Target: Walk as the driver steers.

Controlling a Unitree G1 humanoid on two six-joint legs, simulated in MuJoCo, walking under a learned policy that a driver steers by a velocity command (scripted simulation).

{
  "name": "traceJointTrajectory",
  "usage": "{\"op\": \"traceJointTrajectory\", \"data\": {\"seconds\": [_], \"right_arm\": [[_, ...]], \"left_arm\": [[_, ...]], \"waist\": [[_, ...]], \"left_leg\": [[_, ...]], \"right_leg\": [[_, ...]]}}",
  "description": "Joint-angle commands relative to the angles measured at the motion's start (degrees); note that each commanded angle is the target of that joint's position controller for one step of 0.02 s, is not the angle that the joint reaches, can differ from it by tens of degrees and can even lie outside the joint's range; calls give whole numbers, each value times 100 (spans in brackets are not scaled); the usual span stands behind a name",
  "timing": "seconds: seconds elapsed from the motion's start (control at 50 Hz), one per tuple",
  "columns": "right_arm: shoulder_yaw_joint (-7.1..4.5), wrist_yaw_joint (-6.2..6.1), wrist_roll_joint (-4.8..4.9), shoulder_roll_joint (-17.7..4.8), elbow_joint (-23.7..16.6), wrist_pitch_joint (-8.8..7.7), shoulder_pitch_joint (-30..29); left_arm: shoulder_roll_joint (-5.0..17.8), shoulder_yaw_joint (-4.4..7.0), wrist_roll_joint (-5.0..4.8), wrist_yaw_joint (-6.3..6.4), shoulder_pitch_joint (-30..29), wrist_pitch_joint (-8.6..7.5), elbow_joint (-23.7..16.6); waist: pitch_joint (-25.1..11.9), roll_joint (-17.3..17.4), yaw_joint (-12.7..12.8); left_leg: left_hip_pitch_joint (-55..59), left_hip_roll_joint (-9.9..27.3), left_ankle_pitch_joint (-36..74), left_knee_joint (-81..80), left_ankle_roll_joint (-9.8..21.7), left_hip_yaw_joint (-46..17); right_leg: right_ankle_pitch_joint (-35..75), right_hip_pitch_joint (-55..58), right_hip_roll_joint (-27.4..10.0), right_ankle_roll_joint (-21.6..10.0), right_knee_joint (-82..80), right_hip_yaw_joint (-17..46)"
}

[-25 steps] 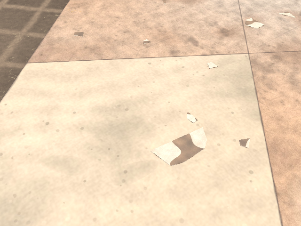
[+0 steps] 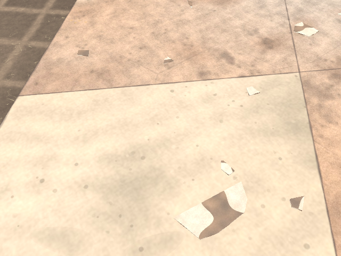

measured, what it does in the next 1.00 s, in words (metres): walks ahead, turning right: left foot, then right foot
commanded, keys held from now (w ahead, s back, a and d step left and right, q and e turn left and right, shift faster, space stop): w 0.26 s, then w+e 0.08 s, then e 0.58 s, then no key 0.08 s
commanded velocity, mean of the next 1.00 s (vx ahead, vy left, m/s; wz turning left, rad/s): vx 0.28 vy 0.00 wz -0.30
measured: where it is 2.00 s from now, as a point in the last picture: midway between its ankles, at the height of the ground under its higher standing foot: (189, 224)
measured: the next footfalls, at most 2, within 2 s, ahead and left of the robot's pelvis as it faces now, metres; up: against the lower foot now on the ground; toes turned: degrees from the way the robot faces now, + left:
left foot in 0.42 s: +0.42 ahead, +0.12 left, +0.00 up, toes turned +1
right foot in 0.94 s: +0.38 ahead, -0.09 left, +0.00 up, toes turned -25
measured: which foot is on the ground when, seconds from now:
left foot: up 0.00-0.40, down 0.42-0.94, up 0.96-1.00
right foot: down 0.00-0.44, up 0.46-0.92, down 0.94-1.00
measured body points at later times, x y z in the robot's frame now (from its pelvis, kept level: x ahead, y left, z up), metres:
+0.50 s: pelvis +0.28 +0.04 -0.01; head +0.33 +0.05 +0.44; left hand +0.24 +0.28 -0.16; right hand +0.44 -0.20 -0.12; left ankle +0.38 +0.12 -0.73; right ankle +0.10 -0.05 -0.65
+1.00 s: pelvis +0.35 +0.01 +0.00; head +0.37 -0.02 +0.44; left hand +0.57 +0.20 -0.11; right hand +0.32 -0.27 -0.15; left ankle +0.37 +0.13 -0.70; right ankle +0.35 -0.07 -0.73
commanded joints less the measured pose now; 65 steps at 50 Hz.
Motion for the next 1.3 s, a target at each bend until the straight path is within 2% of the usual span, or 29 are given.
{"op": "traceJointTrajectory", "data": {"seconds": [0.02, 0.1, 0.2, 0.3, 0.36, 0.4, 0.42, 0.44, 0.46, 0.48, 0.52, 0.54, 0.6, 0.66, 0.76, 0.88, 0.9, 0.92, 0.94, 0.96, 0.98, 1.02, 1.04, 1.06, 1.1, 1.14, 1.2, 1.24, 1.3], "right_arm": [[-66, 71, -127, -159, -204, 93, 466], [-78, 146, -149, -228, -509, 248, -287], [-26, 182, -54, -248, -944, 238, -1565], [-2, 173, -34, -295, -1234, 178, -2359], [-42, 138, -34, -409, -1280, 74, -2189], [-134, 29, -71, -573, -859, -62, -917], [-220, -45, -194, -834, -652, -159, -83], [-363, -94, -363, -1498, -661, -197, 635], [-405, -27, -132, -1579, -786, -83, 434], [-333, -13, -17, -1228, -937, 0, -20], [-129, -67, -32, -575, -967, 16, -656], [-91, -136, -6, -455, -940, 22, -706], [-112, -183, -25, -633, -947, -30, -618], [-131, -187, -45, -743, -1017, -28, -697], [-187, -195, -43, -954, -1053, 104, -604], [-344, -140, -71, -1291, -1104, 373, -392], [-370, -150, -58, -1334, -1102, 433, -407], [-383, -142, -91, -1289, -1042, 499, -209], [-310, -98, -95, -951, -1150, 557, 10], [-194, -132, -18, -609, -1530, 611, -337], [-221, -154, -51, -855, -1492, 703, -646], [-208, -130, 63, -717, -1388, 687, -653], [-238, -126, -18, -817, -1350, 674, -622], [-257, -112, -92, -879, -1253, 686, -451], [-223, -79, -42, -745, -1090, 745, -180], [-128, -58, 3, -528, -1010, 796, -184], [-125, -57, 0, -687, -1119, 830, -511], [-154, -58, 24, -802, -1189, 800, -552], [-138, 28, -53, -751, -1292, 714, -575]], "left_arm": [[123, -42, -30, 53, 651, -153, 84], [442, -22, -48, 75, 1131, -233, 212], [410, -88, -66, 65, 1634, -217, 266], [445, -112, -23, 121, 2152, -194, 432], [584, -79, 33, 179, 1930, -152, 403], [674, -55, -6, 187, 1685, -135, 347], [623, -71, -124, 184, 1546, -146, 243], [268, -142, -269, 208, 1715, -139, -42], [207, -101, -434, 292, 2281, -41, -9], [559, 27, -258, 322, 1921, 54, 9], [321, 52, -84, 228, 1335, 142, -136], [271, 84, 12, 167, 1280, 242, -163], [110, 108, 47, 77, 1467, 480, -212], [190, 118, 74, 39, 980, 617, -495], [205, 16, 65, -118, 160, 696, -938], [442, 74, 32, -136, -226, 699, -1390], [418, 73, 34, -125, -104, 640, -1406], [536, 105, 58, -93, 142, 542, -1341], [1108, 228, 138, -13, 413, 422, -1329], [1714, 382, 10, 35, 612, 437, -1346], [1423, 351, -64, 65, 945, 452, -1227], [890, 147, -8, 142, 237, 499, -1285], [772, 100, -49, 181, -69, 501, -1369], [642, 43, -48, 188, -205, 488, -1414], [474, -65, -30, 188, -198, 401, -1385], [382, -157, 20, 223, -176, 329, -1253], [736, -111, 46, 267, -74, 357, -1112], [970, -30, 18, 268, 2, 425, -1067], [1134, 80, 26, 237, 120, 503, -1043]], "waist": [[-225, -196, -134], [40, -296, -131], [214, -389, 183], [274, -481, 439], [216, -497, 209], [-402, -493, -287], [-935, -405, -612], [-1964, 524, -644], [-2967, 1143, -404], [-2466, 294, -247], [-979, 216, 6], [-683, 360, 120], [-699, 409, 369], [-606, 511, 412], [-595, 626, 201], [-552, 660, -71], [-576, 521, 28], [-709, 90, 120], [-865, -1293, 110], [-810, -2064, 273], [-918, -1009, 465], [-558, -722, 68], [-540, -808, -35], [-692, -774, -94], [-962, -483, -171], [-842, -530, -155], [-601, -840, 71], [-550, -794, 129], [-446, -785, 204]], "left_leg": [[-941, 474, 317, -143, -64, -266], [-1572, 622, 814, -849, -270, -8], [-1888, 543, 1748, -2434, -423, 307], [-1898, 298, 1798, -3360, -287, 453], [-1477, 101, 1259, -3778, -131, 393], [86, -273, 1568, -4338, 11, 512], [1542, 198, 2697, -4444, 129, 195], [3354, 2052, 5304, -3899, 506, -1346], [4011, 2938, 6536, -4060, 1207, -2653], [3180, 2584, 6112, -4249, 1050, -1990], [1618, 2027, 5072, -4828, 621, -835], [1123, 1808, 4604, -5060, 504, -497], [550, 1726, 4654, -5262, 565, 28], [448, 1724, 4076, -5368, 623, 411], [465, 1706, 3157, -5275, 543, 916], [918, 2139, 1938, -4700, 350, 771], [855, 2070, 1706, -4358, 166, 891], [644, 1847, 1319, -3711, -123, 1071], [-207, 1240, -14, -2174, -498, 1494], [-1521, 167, -2093, -1247, -776, 1125], [-1538, 323, -1900, -572, -811, 415], [-1415, 404, -1007, -729, -735, 86], [-1344, 399, -684, -861, -696, 64], [-1139, 295, -496, -769, -674, 124], [-697, 242, -351, -1040, -660, 54], [-264, 248, -284, -1951, -682, -38], [38, 93, -426, -2732, -627, 81], [-39, 53, -611, -2814, -571, 160], [-87, 3, -882, -2950, -369, 381]], "right_leg": [[339, 776, -1675, -624, -1852, 1987], [884, 817, -1510, -617, -2094, 1453], [1739, 1268, -1296, -438, -2114, 1023], [2506, 2164, -1486, -479, -1784, 1066], [3726, 2507, -1589, -436, -1155, 1155], [4925, 2336, -1278, -166, 236, 1071], [3876, 1461, -1012, -15, 1388, 977], [519, -25, -385, 174, 3344, 578], [-2575, -929, 211, 270, 4871, 807], [-2134, -1046, -190, 259, 5033, 1133], [-1618, -1223, -532, 351, 4538, 1013], [-1442, -1120, -650, 404, 4291, 1000], [-1095, -805, -530, 496, 4271, 809], [-656, -1126, -653, 533, 3728, 739], [-118, -685, -665, 503, 2177, 397], [-1219, -357, -555, 341, 1114, 213], [-909, -12, -490, 285, 531, 181], [-321, 555, -486, 200, -149, 451], [1147, 1257, -1640, -57, -871, 2023], [3010, 1478, -2790, -1123, -966, 3564], [3287, 1510, -2662, -1353, -838, 3066], [2771, 1070, -1923, -919, -915, 2096], [2721, 1078, -1698, -735, -922, 1851], [3096, 1086, -1573, -699, -881, 1661], [3212, 1119, -1595, -652, -919, 1391], [2551, 1007, -1571, -512, -1065, 1199], [1625, 938, -1663, -507, -1064, 1222], [1406, 1005, -1838, -615, -969, 1378], [-1728, 867, -1985, -644, -1444, 1771]]}}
